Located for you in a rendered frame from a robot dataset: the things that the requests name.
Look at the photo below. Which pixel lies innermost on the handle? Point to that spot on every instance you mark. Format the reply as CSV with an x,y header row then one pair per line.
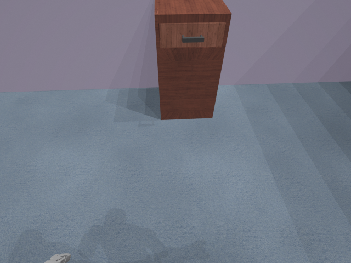
x,y
192,39

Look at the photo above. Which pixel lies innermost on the drawer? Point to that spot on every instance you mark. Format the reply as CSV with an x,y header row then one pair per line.
x,y
171,34

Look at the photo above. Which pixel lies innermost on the cabinet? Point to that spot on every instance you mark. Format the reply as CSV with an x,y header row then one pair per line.
x,y
188,77

